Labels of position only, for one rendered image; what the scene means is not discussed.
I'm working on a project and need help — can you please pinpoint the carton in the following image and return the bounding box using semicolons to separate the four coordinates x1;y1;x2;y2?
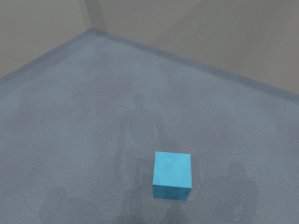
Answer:
152;151;192;201

